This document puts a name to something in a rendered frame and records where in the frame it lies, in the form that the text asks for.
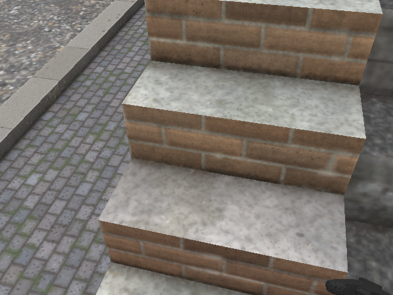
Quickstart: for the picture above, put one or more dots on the right robot hand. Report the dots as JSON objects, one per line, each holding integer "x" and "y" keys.
{"x": 354, "y": 287}

